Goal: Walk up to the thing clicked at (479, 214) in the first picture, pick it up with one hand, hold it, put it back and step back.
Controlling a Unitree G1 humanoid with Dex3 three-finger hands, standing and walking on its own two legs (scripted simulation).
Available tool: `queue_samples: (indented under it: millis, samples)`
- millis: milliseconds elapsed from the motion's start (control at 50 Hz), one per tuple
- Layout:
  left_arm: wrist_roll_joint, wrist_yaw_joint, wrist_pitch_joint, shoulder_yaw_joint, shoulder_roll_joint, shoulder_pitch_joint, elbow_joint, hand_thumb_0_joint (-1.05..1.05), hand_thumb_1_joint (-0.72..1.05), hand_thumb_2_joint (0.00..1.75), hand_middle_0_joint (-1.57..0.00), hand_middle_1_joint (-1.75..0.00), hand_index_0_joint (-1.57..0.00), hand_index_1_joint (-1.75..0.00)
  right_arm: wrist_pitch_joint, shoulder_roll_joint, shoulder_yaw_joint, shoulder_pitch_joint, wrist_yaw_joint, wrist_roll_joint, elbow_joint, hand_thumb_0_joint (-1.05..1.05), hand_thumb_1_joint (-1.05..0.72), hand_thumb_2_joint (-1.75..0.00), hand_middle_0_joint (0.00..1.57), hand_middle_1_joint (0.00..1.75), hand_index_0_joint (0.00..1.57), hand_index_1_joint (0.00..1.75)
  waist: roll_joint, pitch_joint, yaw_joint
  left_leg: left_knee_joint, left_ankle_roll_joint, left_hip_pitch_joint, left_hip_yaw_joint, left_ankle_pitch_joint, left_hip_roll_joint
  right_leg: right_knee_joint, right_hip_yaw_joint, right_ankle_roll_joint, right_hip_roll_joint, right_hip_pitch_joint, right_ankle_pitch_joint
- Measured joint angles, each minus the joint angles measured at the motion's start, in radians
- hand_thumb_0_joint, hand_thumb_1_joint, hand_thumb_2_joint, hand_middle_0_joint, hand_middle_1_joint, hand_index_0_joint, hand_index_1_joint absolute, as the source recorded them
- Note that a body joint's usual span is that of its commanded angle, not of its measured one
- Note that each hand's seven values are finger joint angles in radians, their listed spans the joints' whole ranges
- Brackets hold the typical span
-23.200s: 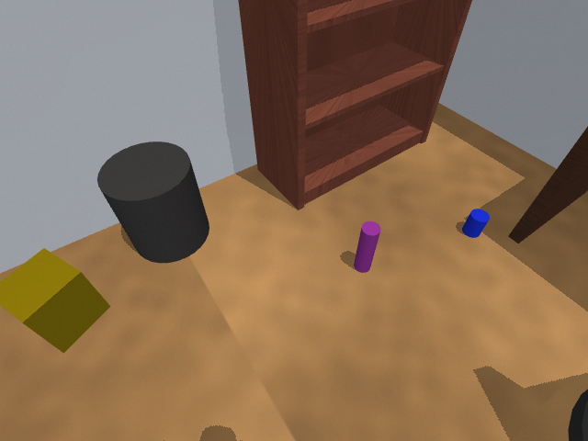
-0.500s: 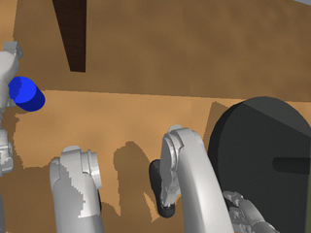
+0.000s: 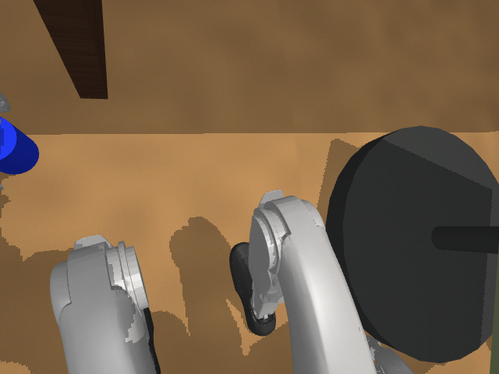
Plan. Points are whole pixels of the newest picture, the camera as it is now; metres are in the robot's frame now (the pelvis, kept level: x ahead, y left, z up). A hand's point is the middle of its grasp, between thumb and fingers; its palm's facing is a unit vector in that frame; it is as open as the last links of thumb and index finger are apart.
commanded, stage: rest palm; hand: left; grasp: from above
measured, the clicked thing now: (1, 146) +0.49 +0.31 -0.27
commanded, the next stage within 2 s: close in 0.58 s
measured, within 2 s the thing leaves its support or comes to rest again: neither
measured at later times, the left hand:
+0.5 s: hand out of the picture +0.47 +0.31 -0.24, palm faces -0.48 -0.11 -0.87, open 13.3 cm
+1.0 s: hand out of the picture +0.47 +0.31 -0.24, palm faces -0.45 -0.10 -0.89, open 12.7 cm
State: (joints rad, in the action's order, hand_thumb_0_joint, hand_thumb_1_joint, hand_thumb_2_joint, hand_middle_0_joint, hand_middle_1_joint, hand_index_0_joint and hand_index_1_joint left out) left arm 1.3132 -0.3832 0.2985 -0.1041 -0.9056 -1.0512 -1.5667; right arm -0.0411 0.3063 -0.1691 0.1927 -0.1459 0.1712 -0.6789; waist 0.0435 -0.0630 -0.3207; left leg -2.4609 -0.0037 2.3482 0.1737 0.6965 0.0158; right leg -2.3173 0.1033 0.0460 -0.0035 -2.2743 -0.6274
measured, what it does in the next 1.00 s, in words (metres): stands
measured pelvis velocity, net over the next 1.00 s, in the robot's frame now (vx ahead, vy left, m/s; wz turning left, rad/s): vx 0.00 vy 0.00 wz -0.05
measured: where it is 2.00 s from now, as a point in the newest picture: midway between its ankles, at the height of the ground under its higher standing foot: (201, 328)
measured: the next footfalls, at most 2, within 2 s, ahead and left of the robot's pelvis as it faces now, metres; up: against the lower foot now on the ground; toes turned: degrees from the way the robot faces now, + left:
none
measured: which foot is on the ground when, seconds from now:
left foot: down 0.00-1.00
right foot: down 0.00-1.00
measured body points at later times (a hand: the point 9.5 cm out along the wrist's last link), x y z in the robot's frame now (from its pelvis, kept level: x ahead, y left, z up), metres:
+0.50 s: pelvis +0.01 +0.00 -0.01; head +0.29 +0.09 +0.33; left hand +0.49 +0.31 -0.19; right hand +0.04 -0.26 -0.08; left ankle +0.07 +0.12 -0.29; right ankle +0.12 -0.13 -0.29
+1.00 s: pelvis +0.00 +0.00 -0.01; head +0.27 +0.11 +0.33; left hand +0.49 +0.31 -0.18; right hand +0.04 -0.26 -0.07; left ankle +0.07 +0.12 -0.29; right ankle +0.12 -0.13 -0.29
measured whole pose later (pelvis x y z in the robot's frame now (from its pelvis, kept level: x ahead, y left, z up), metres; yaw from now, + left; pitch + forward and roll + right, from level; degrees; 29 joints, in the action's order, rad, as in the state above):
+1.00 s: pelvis +0.00 +0.00 -0.01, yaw -3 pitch +30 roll -13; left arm 1.36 -0.57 0.26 -0.12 -1.00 -1.09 -1.74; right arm -0.14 0.34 -0.24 0.14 -0.22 0.24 -0.66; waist 0.09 -0.10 -0.38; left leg -2.53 0.00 2.35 0.22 0.73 0.01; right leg -2.35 0.14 0.05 0.02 -2.26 -0.63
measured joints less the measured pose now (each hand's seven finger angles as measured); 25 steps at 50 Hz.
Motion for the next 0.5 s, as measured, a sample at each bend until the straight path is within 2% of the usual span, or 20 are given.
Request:
queue_samples:
  millis: [140,220,320,380,420,500]
  samples:
    - [0.062,-0.113,0.004,0.0,-0.027,-0.026,-0.085,0.0,-0.42,1.03,-0.09,-1.13,-0.12,-1.09,-0.044,0.005,-0.015,-0.033,-0.009,0.029,-0.004,0.0,-0.9,-0.9,0.2,0.3,0.2,0.3,0.036,-0.004,-0.025,-0.028,0.0,0.006,0.01,0.015,-0.004,-0.019,0.007,0.001,0.007,-0.006,-0.006]
    - [0.076,-0.162,-0.027,-0.009,-0.035,-0.038,-0.107,0.0,-0.4,1.03,-0.09,-1.14,-0.13,-1.1,-0.075,0.007,-0.02,-0.043,-0.026,0.042,0.0,0.0,-0.9,-0.9,0.2,0.3,0.2,0.3,0.045,-0.01,-0.042,-0.042,0.0,0.011,0.013,0.023,-0.004,-0.03,0.009,0.001,0.008,-0.009,-0.012]
    - [0.062,-0.176,-0.07,-0.013,-0.036,-0.053,-0.131,0.0,-0.42,1.0,-0.08,-1.14,-0.13,-1.09,-0.106,0.01,-0.025,-0.045,-0.051,0.048,0.004,0.0,-0.9,-0.9,0.2,0.3,0.2,0.3,0.038,-0.016,-0.052,-0.055,0.001,0.016,0.016,0.034,-0.005,-0.039,0.011,0.004,0.01,-0.015,-0.02]
    - [0.039,-0.175,-0.094,-0.017,-0.033,-0.045,-0.128,0.01,-0.43,0.99,-0.08,-1.14,-0.13,-1.09,-0.115,0.013,-0.031,-0.044,-0.064,0.047,0.005,0.0,-0.9,-0.9,0.2,0.3,0.2,0.3,0.027,-0.022,-0.051,-0.059,0.002,0.014,0.017,0.04,-0.007,-0.042,0.011,0.005,0.012,-0.014,-0.023]
    - [0.021,-0.169,-0.104,-0.015,-0.033,-0.045,-0.134,0.0,-0.43,0.99,-0.08,-1.14,-0.13,-1.09,-0.12,0.014,-0.035,-0.044,-0.07,0.045,0.007,0.0,-0.9,-0.9,0.2,0.3,0.2,0.3,0.022,-0.026,-0.051,-0.059,0.002,0.012,0.018,0.042,-0.008,-0.042,0.011,0.007,0.013,-0.013,-0.024]
    - [-0.015,-0.136,-0.106,-0.038,-0.039,-0.033,-0.131,0.0,-0.42,0.98,-0.07,-1.14,-0.13,-1.08,-0.123,0.015,-0.039,-0.044,-0.073,0.038,0.017,0.0,-0.9,-0.9,0.2,0.3,0.2,0.3,0.014,-0.042,-0.051,-0.056,0.003,0.01,0.021,0.041,-0.009,-0.036,0.014,0.01,0.014,-0.011,-0.021]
